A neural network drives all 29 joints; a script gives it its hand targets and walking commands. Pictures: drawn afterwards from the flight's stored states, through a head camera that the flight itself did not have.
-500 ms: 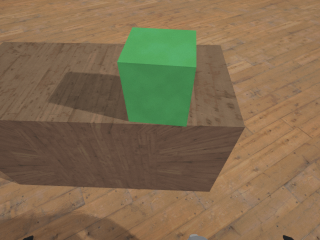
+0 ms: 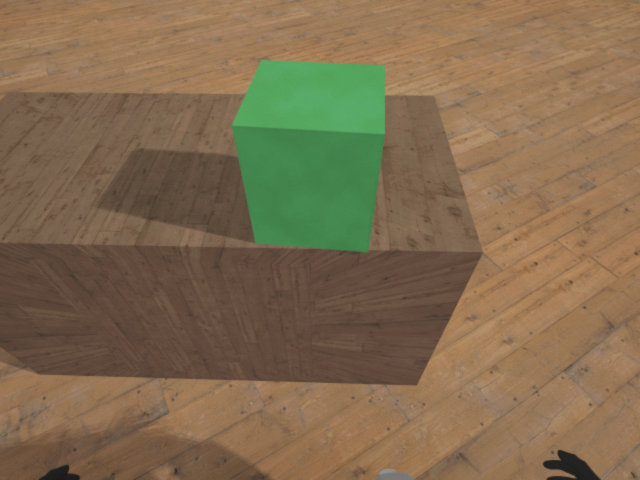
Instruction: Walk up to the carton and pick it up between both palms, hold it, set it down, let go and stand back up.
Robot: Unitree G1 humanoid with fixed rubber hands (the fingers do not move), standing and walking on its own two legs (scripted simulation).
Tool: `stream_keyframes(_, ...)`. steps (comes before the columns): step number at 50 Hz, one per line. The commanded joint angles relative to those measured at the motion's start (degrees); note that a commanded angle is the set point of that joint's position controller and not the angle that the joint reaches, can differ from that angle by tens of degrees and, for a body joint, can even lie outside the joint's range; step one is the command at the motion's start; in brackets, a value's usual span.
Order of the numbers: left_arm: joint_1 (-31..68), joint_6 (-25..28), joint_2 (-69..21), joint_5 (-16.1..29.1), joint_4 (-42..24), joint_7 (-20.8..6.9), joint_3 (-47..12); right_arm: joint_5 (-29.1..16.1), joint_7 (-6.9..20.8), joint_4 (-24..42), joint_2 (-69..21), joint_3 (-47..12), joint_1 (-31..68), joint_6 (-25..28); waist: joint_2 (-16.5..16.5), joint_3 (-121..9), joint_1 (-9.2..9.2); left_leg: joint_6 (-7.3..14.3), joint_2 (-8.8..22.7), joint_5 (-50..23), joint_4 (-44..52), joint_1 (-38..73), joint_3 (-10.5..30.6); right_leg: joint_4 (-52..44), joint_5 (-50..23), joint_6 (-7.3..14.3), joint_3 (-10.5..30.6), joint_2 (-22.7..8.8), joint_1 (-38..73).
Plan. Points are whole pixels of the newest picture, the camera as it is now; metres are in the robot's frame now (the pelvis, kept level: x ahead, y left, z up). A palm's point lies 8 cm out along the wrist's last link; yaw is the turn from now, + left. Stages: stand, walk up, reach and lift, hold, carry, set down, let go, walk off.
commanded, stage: walk up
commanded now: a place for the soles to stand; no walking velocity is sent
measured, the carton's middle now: (316, 159) +0.63 -0.01 +0.05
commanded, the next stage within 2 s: none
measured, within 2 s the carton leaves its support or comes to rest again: neither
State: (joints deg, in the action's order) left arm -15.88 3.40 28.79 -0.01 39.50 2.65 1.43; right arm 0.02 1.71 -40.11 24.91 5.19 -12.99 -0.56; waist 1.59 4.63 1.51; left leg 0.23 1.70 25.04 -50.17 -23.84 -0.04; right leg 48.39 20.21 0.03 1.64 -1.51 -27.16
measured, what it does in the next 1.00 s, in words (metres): walks ahead: right foot, then left foot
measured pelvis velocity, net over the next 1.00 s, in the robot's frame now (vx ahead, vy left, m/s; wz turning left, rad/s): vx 0.21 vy -0.02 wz -0.02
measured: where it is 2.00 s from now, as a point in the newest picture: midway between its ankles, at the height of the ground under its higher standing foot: (326, 471)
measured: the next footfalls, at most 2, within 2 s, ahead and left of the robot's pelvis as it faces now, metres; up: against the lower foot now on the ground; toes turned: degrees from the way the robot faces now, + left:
right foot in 0.52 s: +0.27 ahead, -0.15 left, +0.00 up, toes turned -2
left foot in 0.98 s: +0.29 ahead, +0.14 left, +0.00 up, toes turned +0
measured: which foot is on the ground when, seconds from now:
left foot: down 0.00-0.54, up 0.56-0.96, down 0.98-1.00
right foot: down 0.00-0.20, up 0.22-0.50, down 0.52-0.98, up 1.00-1.00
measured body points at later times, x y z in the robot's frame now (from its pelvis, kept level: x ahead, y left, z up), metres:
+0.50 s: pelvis +0.10 -0.02 +0.02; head +0.11 -0.03 +0.47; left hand +0.24 +0.31 -0.05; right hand +0.12 -0.36 -0.08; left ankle +0.04 +0.13 -0.70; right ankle +0.22 -0.15 -0.69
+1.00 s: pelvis +0.21 -0.02 +0.02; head +0.23 -0.02 +0.47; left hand +0.30 +0.32 -0.06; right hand +0.26 -0.35 -0.08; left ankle +0.24 +0.11 -0.70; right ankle +0.23 -0.15 -0.69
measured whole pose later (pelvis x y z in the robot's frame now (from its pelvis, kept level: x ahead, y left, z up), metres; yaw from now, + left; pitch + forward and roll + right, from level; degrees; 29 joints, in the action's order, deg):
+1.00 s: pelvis +0.21 -0.02 +0.02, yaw -1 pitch -1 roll +0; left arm -19.5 2.3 28.4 0.0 39.6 -1.9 1.5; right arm 0.0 0.7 -42.1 25.0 4.8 -21.3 3.0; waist 0.4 4.0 0.7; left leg -0.2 1.5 18.8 -38.6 -20.1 -0.8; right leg 43.6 20.7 1.4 0.0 -1.7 -21.9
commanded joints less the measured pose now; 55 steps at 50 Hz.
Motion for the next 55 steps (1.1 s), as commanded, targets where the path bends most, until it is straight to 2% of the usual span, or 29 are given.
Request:
stream_keyframes(1,-5.7,2.3,14.7,-1.8,2.3,-0.1,5.1,0.9,-0.5,3.6,9.2,1.2,2.1,0.3,-7.4,-4.8,-0.39,1.7,0.0,5.1,-0.6,-8.2,1.8,-19.6,1.9,8.5,23.9,-11.5,9.6)
stream_keyframes(2,-9.4,2.2,17.7,-3.2,0.2,-2.4,7.1,0.6,0.3,3.8,13.9,3.0,-0.4,2.6,-12.8,-10.2,-2.52,3.6,-3.2,19.4,-5.8,-8.9,0.2,-24.2,25.1,14.0,30.2,-13.4,15.9)
stream_keyframes(3,-8.3,2.3,17.9,-3.1,1.0,-2.8,7.8,0.7,0.6,2.7,14.6,3.0,-0.6,3.2,-13.5,-8.4,-3.77,2.5,-1.4,16.5,-4.8,-14.9,1.3,-27.5,34.1,16.3,33.6,-15.3,19.9)
stream_keyframes(6,-7.5,1.4,17.0,-2.9,-0.4,-3.4,7.8,1.3,0.8,1.3,13.6,3.4,-0.9,4.7,-11.7,-3.8,-3.89,3.5,0.2,9.8,4.4,-11.1,-0.4,-28.6,27.7,14.3,29.4,-14.8,15.6)
stream_keyframes(7,-4.6,1.0,16.6,-2.8,-0.9,-3.7,7.3,0.9,0.7,0.7,12.9,3.4,-5.4,5.2,-12.1,-5.4,-1.09,3.1,0.2,6.2,9.1,-3.4,-2.6,-25.5,22.9,13.1,24.2,-12.5,11.5)
stream_keyframes(9,1.8,0.3,9.5,-3.1,-3.7,-4.1,4.8,1.5,-0.5,-3.9,13.6,5.1,-19.6,5.8,-0.4,-8.8,9.28,3.5,-0.3,4.2,21.1,29.9,1.2,-4.9,20.4,7.0,7.4,-2.8,-15.6)
stream_keyframes(10,5.7,0.3,3.4,-2.4,-6.4,-3.8,3.1,2.9,-1.5,-4.5,21.0,6.9,-26.4,6.4,15.4,-5.5,12.98,5.2,15.5,24.1,34.7,34.9,34.2,16.6,15.2,2.5,2.2,8.0,-33.1)
stream_keyframes(11,7.9,0.5,9.5,-2.4,-7.3,-3.1,4.3,2.1,-1.8,-1.9,23.6,6.8,-17.7,6.6,6.7,2.2,9.30,8.4,23.6,22.5,38.2,28.1,45.1,19.2,10.1,2.0,5.3,3.2,-36.7)
stream_keyframes(12,7.9,0.6,12.0,-2.1,-5.7,-3.4,3.9,1.0,-2.2,-0.4,22.7,6.3,-14.4,6.6,-2.8,0.5,7.37,6.7,23.2,20.6,39.2,25.8,42.5,17.7,6.3,1.6,8.8,1.4,-33.0)
stream_keyframes(14,-0.7,0.4,10.9,-0.7,-1.8,-4.4,4.6,1.5,-2.1,1.3,18.7,4.4,-6.5,6.8,1.4,4.8,0.87,8.6,16.5,19.1,37.4,17.2,27.5,13.9,-1.4,0.5,6.1,-3.1,-23.4)
stream_keyframes(17,-2.4,0.1,11.5,-1.2,-0.4,-5.3,5.9,1.4,-1.3,1.6,17.1,4.1,-7.8,7.1,4.5,6.2,0.36,11.4,13.4,7.9,35.8,10.8,16.4,7.7,-4.2,-0.7,0.6,-1.9,-13.3)
stream_keyframes(20,5.3,0.9,9.8,-1.3,-2.9,-6.0,4.9,1.2,-0.9,1.8,16.7,4.5,-10.9,7.1,7.5,7.5,3.20,12.6,12.4,-7.2,31.5,12.8,10.3,-3.1,-4.8,0.3,-2.9,-3.7,-11.3)
stream_keyframes(24,-4.3,1.7,8.7,-0.4,-0.2,-5.4,6.6,1.1,-0.6,4.1,15.9,3.2,-6.5,6.2,8.3,-2.5,-3.26,8.6,12.5,-23.3,20.2,3.9,6.4,-11.3,-9.6,2.5,-5.1,0.1,16.8)
stream_keyframes(25,-10.1,2.0,10.8,-0.5,2.4,-4.7,6.9,0.5,-0.8,3.4,13.4,2.2,-7.0,5.7,-0.2,-6.1,-5.72,7.1,8.1,-27.4,6.5,2.5,3.3,-13.9,-6.9,2.5,-4.8,2.0,24.3)
stream_keyframes(26,-14.5,2.4,12.2,-1.0,2.7,-4.2,8.0,1.2,-0.9,3.8,9.8,1.9,-10.9,5.5,-6.8,-10.4,-7.94,5.5,4.8,-21.5,-9.0,-1.7,-0.1,-16.9,-1.4,3.2,-1.0,0.0,30.8)
stream_keyframes(27,-17.4,2.7,16.8,-1.5,2.2,-3.2,9.2,0.1,-0.5,4.7,6.2,0.2,-13.1,5.2,-21.1,-12.2,-7.40,2.3,-2.7,1.6,-19.8,-13.9,-1.7,-26.7,11.1,6.5,27.3,-14.0,36.4)
stream_keyframes(28,-14.2,2.4,18.7,-1.8,1.6,-3.3,8.8,-0.1,-1.0,3.9,10.8,1.0,-12.2,4.5,-14.4,-11.3,-7.06,2.0,-4.2,5.9,-22.4,-16.2,5.3,-34.4,19.9,11.3,41.5,-19.2,30.0)
stream_keyframes(29,-10.8,2.1,18.1,-0.8,1.1,-3.4,8.2,-0.2,-0.8,2.9,14.3,2.5,-10.6,3.9,-6.1,-4.0,-5.77,1.9,-1.6,2.5,-22.6,-16.1,8.8,-35.6,24.5,8.8,39.3,-18.7,23.3)
stream_keyframes(30,-6.3,2.3,14.5,-0.8,-0.7,-3.6,7.5,0.1,-0.8,2.3,14.3,2.2,-10.9,4.3,-3.0,-1.4,-3.89,2.3,0.4,0.2,-20.4,-18.3,7.2,-33.2,21.0,12.9,31.3,-17.5,22.0)
stream_keyframes(31,-6.0,2.2,13.7,-0.6,-0.8,-3.6,6.9,0.0,-0.8,1.8,12.6,1.9,-13.0,4.3,-8.1,-2.0,-3.00,1.9,2.1,-0.1,-15.7,-17.0,5.1,-32.0,17.8,12.8,24.5,-14.8,20.2)
stream_keyframes(34,-3.1,2.4,11.1,-1.2,-1.7,-3.7,5.9,0.9,0.1,-1.1,11.6,2.3,-16.1,4.2,-6.5,-2.0,-1.08,0.5,2.6,-6.2,-10.6,-6.8,1.3,-33.4,13.9,11.7,15.0,-10.7,7.4)
stream_keyframes(41,-7.4,1.2,12.6,-0.9,-2.0,-3.4,5.3,1.4,-0.2,1.0,10.4,2.1,-6.4,3.4,-10.0,-2.6,-4.30,-0.5,2.8,-5.6,1.5,-8.0,-0.2,-31.4,14.4,12.5,13.8,-11.4,9.0)
stream_keyframes(45,-1.8,0.2,12.0,-0.4,-2.6,-3.1,4.7,0.6,-1.1,-1.2,8.7,2.0,-12.4,4.0,-11.9,-6.0,-0.52,0.3,0.5,-13.1,15.4,7.3,-3.2,-21.3,-3.9,10.5,6.5,-9.5,6.4)
stream_keyframes(47,-4.7,-0.9,7.4,-0.2,-1.9,-3.1,2.9,2.1,-2.0,-2.3,9.6,2.6,-14.4,4.6,-3.5,-10.0,1.21,1.4,-1.7,-8.1,21.6,15.3,-3.6,-8.4,-4.3,8.2,3.8,-6.8,4.2)
stream_keyframes(48,-4.9,-1.0,4.5,-0.4,-2.7,-3.3,1.7,2.0,-2.5,-2.0,12.3,2.8,-14.5,5.3,2.7,-8.8,1.03,3.4,5.1,-1.3,27.4,18.7,8.7,-1.0,-0.9,6.1,0.1,-3.2,-2.4)
stream_keyframes(49,-3.5,-0.9,0.5,0.5,-3.1,-3.2,0.7,3.3,-2.4,-1.0,16.8,3.1,-13.1,5.8,12.3,-5.0,-0.22,8.1,17.0,3.2,32.9,18.4,29.4,6.3,9.8,2.5,-3.4,3.1,-12.9)
stream_keyframes(51,-1.6,-1.2,8.9,-0.7,-2.2,-2.6,2.9,1.1,-2.2,-0.2,21.0,4.2,-11.9,5.2,5.8,0.7,2.15,15.7,22.8,1.4,32.8,12.8,32.5,11.2,12.2,1.6,2.6,0.8,-12.5)
stream_keyframes(53,0.0,-0.4,9.9,-0.9,-1.5,-3.0,4.1,1.6,-2.2,0.0,16.9,3.4,-12.1,6.0,4.3,2.4,1.31,14.4,16.6,-6.3,30.3,13.1,24.3,8.7,8.0,1.9,1.3,-2.2,-12.0)
stream_keyframes(55,-1.8,-0.1,7.8,-0.6,0.1,-3.7,4.2,1.8,-2.1,0.2,14.6,2.9,-10.6,5.6,9.5,-0.6,1.20,12.4,12.0,-22.8,25.8,17.0,14.7,3.1,6.6,0.9,-1.7,-1.1,-8.4)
